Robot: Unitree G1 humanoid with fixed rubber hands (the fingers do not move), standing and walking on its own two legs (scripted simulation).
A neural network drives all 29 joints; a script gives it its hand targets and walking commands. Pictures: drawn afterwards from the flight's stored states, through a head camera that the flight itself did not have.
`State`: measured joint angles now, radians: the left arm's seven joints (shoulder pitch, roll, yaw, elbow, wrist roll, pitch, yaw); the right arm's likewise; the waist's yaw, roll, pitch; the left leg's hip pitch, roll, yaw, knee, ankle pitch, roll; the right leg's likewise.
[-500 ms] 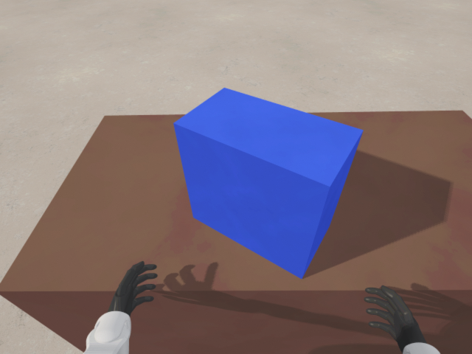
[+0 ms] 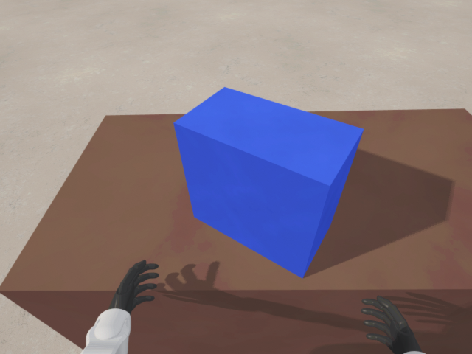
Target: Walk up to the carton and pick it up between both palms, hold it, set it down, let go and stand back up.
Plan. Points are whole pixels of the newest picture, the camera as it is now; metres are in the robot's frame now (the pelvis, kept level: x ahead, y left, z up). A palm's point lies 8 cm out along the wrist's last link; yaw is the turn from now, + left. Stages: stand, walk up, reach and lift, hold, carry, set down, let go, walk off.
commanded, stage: let go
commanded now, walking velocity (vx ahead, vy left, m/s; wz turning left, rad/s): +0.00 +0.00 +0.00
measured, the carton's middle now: (262, 181) +0.44 -0.03 +0.04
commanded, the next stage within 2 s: stand in 0.40 s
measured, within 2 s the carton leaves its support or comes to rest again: neither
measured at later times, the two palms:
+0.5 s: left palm (124, 305) +0.21 +0.23 -0.03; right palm out of the picture +0.14 -0.24 -0.07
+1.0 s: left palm (123, 308) +0.21 +0.23 -0.03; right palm out of the picture +0.09 -0.25 -0.11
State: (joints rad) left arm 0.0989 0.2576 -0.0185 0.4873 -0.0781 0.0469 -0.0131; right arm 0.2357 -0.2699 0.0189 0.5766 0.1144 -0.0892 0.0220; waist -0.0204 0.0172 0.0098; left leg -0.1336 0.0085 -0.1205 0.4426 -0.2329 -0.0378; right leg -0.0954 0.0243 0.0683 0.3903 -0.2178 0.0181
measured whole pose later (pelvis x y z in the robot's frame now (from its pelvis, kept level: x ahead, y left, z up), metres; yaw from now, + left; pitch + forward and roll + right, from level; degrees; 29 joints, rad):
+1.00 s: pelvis +0.00 +0.00 +0.00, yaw +0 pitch -3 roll -1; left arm 0.14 0.27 -0.02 0.49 0.02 -0.12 -0.05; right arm 0.24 -0.26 0.02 0.81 0.02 -0.01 0.02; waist -0.01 0.01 0.03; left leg -0.16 0.01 -0.12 0.44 -0.23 -0.03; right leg -0.12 0.02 0.07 0.39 -0.22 0.02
